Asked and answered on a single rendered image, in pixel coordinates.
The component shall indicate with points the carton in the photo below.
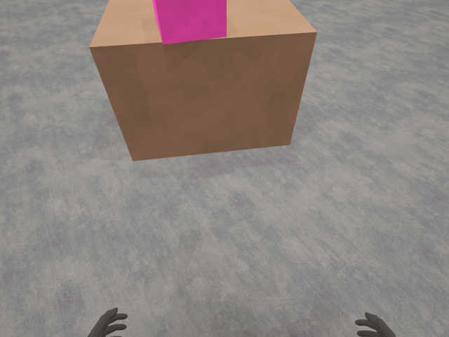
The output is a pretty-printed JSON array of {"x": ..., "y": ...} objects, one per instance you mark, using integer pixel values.
[{"x": 190, "y": 20}]

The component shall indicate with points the left robot hand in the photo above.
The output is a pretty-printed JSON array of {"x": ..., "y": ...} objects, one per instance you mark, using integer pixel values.
[{"x": 101, "y": 329}]

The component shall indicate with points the right robot hand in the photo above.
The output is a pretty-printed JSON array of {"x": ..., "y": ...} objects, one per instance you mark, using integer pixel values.
[{"x": 374, "y": 322}]

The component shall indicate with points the pedestal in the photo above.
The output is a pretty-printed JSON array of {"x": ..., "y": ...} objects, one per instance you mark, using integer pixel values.
[{"x": 238, "y": 92}]

